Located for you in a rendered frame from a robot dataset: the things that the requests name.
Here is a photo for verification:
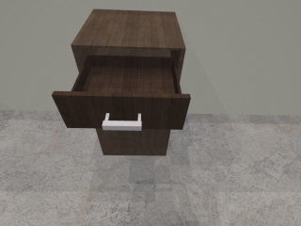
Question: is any drawer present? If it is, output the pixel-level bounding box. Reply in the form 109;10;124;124
52;55;191;130

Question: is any handle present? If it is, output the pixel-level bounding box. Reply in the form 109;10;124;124
102;113;142;131

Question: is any cabinet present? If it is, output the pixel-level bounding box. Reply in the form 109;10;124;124
71;8;186;156

